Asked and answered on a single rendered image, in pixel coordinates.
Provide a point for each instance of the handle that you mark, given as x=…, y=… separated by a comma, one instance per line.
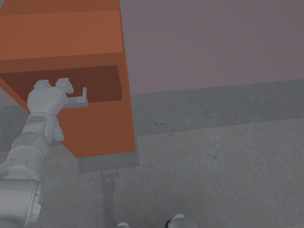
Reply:
x=74, y=102

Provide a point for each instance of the cabinet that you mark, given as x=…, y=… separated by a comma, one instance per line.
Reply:
x=57, y=34

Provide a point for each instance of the left robot hand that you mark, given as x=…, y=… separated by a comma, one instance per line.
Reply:
x=50, y=99

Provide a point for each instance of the left robot forearm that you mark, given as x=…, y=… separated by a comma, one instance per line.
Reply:
x=27, y=154

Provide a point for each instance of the drawer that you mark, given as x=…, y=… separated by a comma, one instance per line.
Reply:
x=103, y=83

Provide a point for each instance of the robot left shin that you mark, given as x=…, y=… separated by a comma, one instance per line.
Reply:
x=123, y=224

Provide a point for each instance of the robot left upper arm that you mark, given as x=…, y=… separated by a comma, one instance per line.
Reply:
x=20, y=202

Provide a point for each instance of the robot right thigh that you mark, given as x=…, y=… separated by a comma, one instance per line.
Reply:
x=181, y=223

